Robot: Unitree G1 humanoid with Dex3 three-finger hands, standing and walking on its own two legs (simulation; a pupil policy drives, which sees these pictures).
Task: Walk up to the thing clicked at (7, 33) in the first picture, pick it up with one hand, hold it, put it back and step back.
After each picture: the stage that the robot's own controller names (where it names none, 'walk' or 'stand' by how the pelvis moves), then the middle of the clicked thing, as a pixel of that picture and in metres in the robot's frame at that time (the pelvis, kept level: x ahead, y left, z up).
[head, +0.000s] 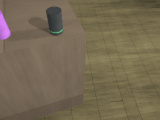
stand; out of the picture +0.61 +0.39 +0.06
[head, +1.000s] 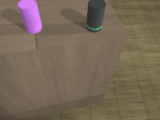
walk; (30, 16) +0.57 +0.21 +0.09
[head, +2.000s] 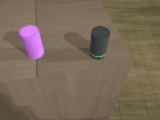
stand; (32, 42) +0.48 +0.21 +0.07
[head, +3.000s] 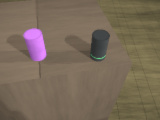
stand; (35, 45) +0.49 +0.20 +0.06
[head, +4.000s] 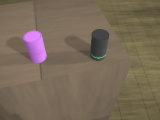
stand; (35, 47) +0.48 +0.20 +0.05
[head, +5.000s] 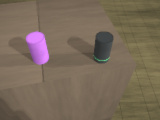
stand; (38, 48) +0.47 +0.19 +0.05
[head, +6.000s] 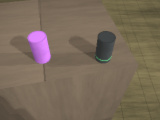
stand; (40, 47) +0.47 +0.18 +0.05
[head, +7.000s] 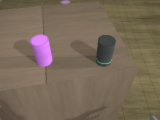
rise first; (42, 51) +0.47 +0.19 +0.05
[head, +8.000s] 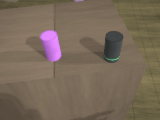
go down; (51, 46) +0.49 +0.18 +0.06
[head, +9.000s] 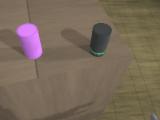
go down; (30, 42) +0.48 +0.17 +0.06
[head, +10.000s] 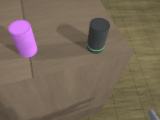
go down; (24, 39) +0.48 +0.17 +0.07
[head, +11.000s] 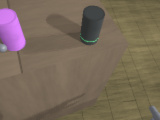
close in; (10, 31) +0.47 +0.19 +0.10
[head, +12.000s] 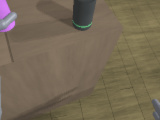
close; out of the picture +0.53 +0.19 +0.12
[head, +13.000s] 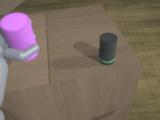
lift; (21, 38) +0.34 +0.17 +0.25
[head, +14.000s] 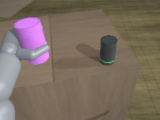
hold; (33, 41) +0.35 +0.16 +0.24
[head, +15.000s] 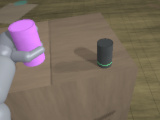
hold; (28, 43) +0.34 +0.16 +0.25
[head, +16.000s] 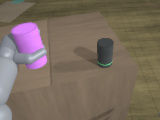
crouch; (30, 46) +0.34 +0.16 +0.23
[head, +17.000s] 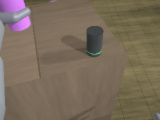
crouch; (13, 8) +0.46 +0.18 +0.26
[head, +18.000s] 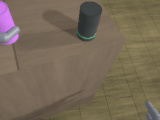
lower; (2, 24) +0.50 +0.20 +0.10
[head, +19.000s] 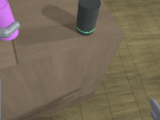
lower; (2, 19) +0.51 +0.20 +0.11
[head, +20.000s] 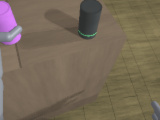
lower; (4, 24) +0.50 +0.20 +0.11
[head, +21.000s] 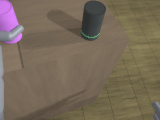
lower; (6, 23) +0.50 +0.20 +0.11
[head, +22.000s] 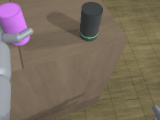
open; (14, 25) +0.49 +0.18 +0.11
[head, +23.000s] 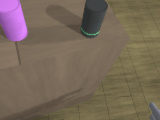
rise; (12, 20) +0.49 +0.17 +0.11
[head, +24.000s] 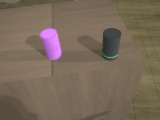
sink last; (51, 44) +0.50 +0.18 +0.07
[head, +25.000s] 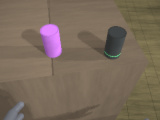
stand; (51, 41) +0.48 +0.16 +0.06
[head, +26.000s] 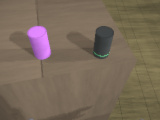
stand; (40, 43) +0.48 +0.18 +0.06
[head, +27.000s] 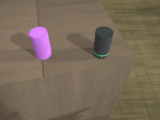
stand; (41, 43) +0.49 +0.18 +0.06
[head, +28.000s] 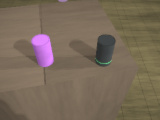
walk; (43, 51) +0.47 +0.17 +0.06
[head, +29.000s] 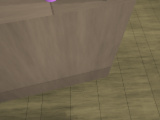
walk; out of the picture +0.72 +0.17 +0.09
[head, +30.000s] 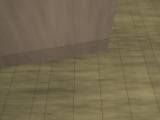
walk; out of the picture +1.12 +0.15 +0.08
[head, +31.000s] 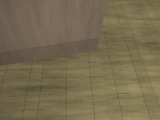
stand; out of the picture +1.19 +0.16 +0.07
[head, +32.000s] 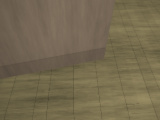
stand; out of the picture +1.15 +0.16 +0.05
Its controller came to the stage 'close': yes
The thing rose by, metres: 0.23
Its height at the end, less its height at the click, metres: +0.00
